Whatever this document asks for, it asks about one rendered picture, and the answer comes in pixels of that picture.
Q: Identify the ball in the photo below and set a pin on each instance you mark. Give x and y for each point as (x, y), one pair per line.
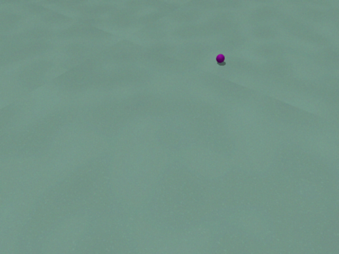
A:
(220, 58)

